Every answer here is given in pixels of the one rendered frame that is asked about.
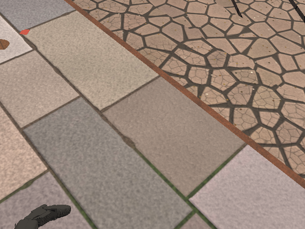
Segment robot left hand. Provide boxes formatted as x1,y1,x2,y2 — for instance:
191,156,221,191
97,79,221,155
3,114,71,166
14,204,71,229

